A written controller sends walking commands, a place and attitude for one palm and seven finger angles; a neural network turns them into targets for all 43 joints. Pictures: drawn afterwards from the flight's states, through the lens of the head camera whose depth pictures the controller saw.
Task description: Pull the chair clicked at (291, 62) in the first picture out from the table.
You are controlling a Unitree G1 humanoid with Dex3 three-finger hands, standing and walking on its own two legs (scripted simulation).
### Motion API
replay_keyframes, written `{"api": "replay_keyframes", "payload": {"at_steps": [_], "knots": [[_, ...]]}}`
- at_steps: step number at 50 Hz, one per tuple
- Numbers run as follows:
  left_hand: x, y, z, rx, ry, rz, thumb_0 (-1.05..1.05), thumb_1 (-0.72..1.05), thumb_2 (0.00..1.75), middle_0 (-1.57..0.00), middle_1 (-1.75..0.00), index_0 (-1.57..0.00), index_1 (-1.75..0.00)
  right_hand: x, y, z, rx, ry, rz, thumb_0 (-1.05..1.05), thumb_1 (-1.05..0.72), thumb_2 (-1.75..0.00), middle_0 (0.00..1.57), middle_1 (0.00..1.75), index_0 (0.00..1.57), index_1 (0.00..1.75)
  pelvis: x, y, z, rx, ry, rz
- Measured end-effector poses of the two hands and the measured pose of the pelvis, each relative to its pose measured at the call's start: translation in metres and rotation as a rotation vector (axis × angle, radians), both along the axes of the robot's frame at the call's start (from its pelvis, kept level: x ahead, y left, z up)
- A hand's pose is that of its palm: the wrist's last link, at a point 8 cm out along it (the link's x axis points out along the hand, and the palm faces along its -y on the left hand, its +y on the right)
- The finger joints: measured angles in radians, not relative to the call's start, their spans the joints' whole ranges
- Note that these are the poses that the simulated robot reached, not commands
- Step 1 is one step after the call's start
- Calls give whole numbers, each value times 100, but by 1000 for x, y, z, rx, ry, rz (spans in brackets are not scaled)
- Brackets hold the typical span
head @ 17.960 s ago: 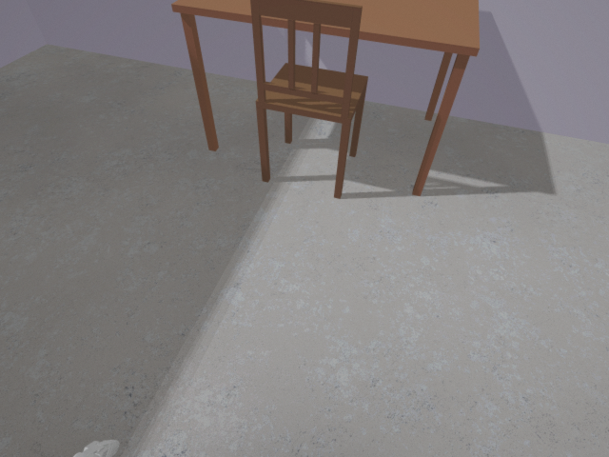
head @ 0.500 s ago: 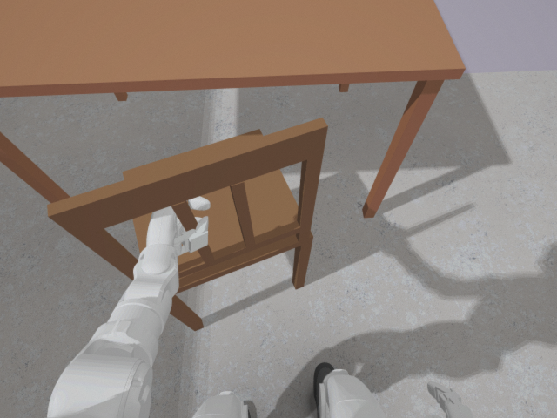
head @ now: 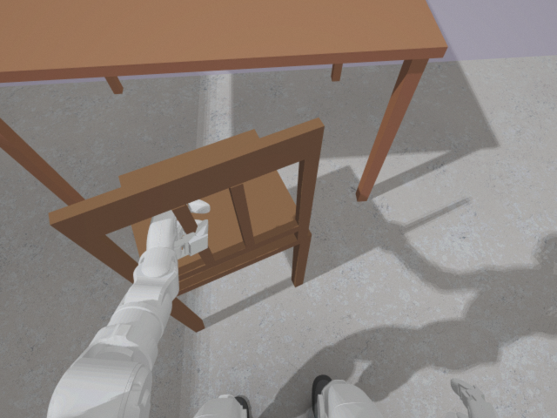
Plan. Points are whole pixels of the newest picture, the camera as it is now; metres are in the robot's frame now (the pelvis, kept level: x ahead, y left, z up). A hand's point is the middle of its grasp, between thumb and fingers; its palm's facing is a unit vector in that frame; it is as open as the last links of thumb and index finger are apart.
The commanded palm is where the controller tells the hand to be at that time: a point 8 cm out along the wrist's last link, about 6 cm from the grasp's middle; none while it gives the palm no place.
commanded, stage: step backward, pulling the chair out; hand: left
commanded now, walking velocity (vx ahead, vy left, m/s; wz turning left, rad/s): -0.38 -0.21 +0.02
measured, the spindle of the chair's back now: (195, 235) +0.41 +0.14 -0.11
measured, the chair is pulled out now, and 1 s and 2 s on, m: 0.26 0.49 0.55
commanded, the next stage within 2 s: stop walking, hand still on the chair in 0.94 s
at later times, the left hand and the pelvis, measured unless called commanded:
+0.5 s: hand (202, 302) +0.28 +0.11 -0.06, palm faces +0.01 -0.98 -0.19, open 5.2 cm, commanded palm +0.26 +0.16 -0.05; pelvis -0.10 -0.01 +0.00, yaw +2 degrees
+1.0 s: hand (197, 390) +0.16 +0.11 -0.05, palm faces -0.01 -0.98 -0.19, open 5.4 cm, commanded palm +0.16 +0.16 -0.05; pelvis -0.20 -0.01 +0.00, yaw +0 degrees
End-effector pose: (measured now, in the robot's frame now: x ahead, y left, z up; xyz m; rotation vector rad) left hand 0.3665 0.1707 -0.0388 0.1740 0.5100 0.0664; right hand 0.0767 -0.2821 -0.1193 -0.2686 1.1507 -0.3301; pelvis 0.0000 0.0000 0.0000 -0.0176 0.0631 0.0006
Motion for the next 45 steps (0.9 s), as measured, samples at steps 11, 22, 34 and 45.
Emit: {"api": "replay_keyframes", "payload": {"at_steps": [11, 22, 34, 45], "knots": [[-47, -1, 1, 27, -14, -14, -1, 68, 75, -21, -115, -49, -145, -32, 21, -4, 117, -22, 46, 0, -91, -90, 20, 30, 20, 30, -37, -16, 1, 4, -27, -42], [-96, -10, 3, 6, 18, 30, 1, 68, 75, -19, -111, -49, -145, -83, 3, -10, 65, -6, 38, 1, -91, -90, 21, 30, 20, 30, -85, -15, 0, 22, -14, 13], [-150, -9, 3, 23, 1, -19, 0, 68, 76, -19, -113, -48, -145, -133, 12, -8, 89, -12, 61, 1, -91, -90, 20, 30, 20, 30, -136, -17, 0, 9, -37, -10], [-198, -11, 4, 15, 0, -27, -1, 68, 76, -17, -114, -47, -145, -190, 9, -8, 43, -26, 35, 1, -91, -90, 20, 30, 20, 30, -190, -8, -5, 25, -31, 15]]}}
